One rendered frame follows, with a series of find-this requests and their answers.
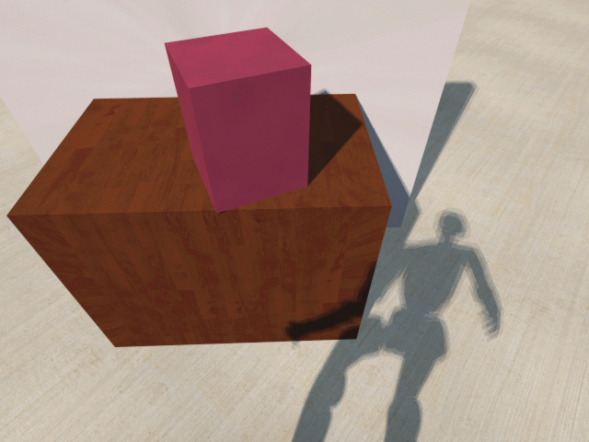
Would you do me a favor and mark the carton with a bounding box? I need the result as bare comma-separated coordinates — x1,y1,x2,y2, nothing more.
165,28,311,213

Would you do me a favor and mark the pedestal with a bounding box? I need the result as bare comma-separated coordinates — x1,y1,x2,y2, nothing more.
7,94,392,347

